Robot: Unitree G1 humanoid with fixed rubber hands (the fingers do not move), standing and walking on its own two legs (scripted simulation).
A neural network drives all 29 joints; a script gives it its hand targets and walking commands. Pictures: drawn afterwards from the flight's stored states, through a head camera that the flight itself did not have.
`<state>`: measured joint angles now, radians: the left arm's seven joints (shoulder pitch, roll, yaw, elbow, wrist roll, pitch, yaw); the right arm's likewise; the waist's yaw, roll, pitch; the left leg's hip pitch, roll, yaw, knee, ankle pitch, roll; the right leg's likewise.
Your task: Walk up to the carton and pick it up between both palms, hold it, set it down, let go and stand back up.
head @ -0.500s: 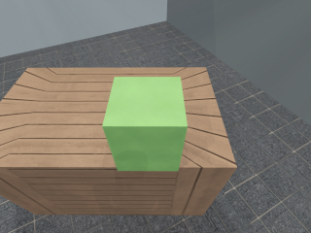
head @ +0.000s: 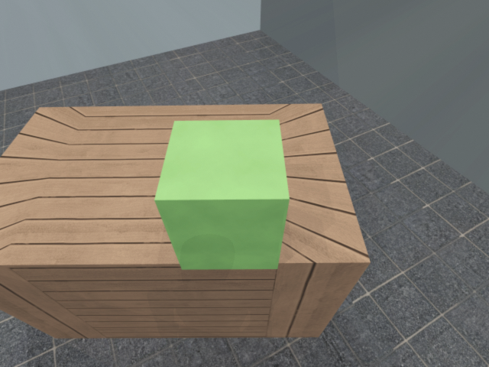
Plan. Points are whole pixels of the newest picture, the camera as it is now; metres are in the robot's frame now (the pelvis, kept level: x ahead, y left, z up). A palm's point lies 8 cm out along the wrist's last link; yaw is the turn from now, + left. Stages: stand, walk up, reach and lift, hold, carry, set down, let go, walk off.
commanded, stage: walk up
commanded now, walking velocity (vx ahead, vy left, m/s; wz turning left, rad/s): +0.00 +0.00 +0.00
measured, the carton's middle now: (228, 198) +0.44 +0.04 -0.01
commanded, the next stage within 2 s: stand in 0.30 s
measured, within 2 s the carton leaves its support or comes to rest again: neither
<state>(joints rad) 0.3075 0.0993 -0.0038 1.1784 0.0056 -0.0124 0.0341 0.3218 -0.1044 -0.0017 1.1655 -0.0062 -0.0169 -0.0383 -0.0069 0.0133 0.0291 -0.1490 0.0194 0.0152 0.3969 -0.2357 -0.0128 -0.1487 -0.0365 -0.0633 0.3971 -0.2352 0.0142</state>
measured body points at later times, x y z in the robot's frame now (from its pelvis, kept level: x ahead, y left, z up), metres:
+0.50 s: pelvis +0.00 +0.00 +0.00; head +0.01 +0.00 +0.45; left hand -0.03 +0.20 -0.16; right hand -0.03 -0.20 -0.17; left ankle -0.01 +0.13 -0.74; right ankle -0.01 -0.12 -0.74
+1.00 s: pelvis -0.03 -0.02 -0.01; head +0.01 -0.01 +0.43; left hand +0.10 +0.19 -0.12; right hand +0.12 -0.20 -0.13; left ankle -0.02 +0.13 -0.74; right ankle -0.01 -0.12 -0.74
